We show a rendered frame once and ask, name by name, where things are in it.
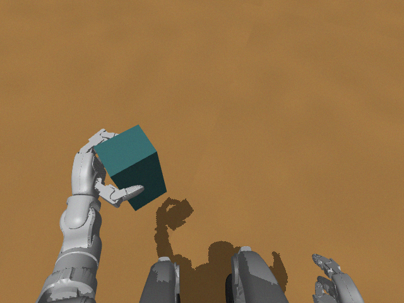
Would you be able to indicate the left robot arm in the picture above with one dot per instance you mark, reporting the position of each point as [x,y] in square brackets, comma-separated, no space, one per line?
[73,279]

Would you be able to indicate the right robot hand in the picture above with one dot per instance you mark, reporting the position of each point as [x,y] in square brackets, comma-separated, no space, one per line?
[341,288]

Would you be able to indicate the carton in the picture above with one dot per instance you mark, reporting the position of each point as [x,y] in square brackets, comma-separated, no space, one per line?
[130,159]

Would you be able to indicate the left robot hand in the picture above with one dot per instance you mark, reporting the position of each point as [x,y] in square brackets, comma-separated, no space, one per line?
[88,174]

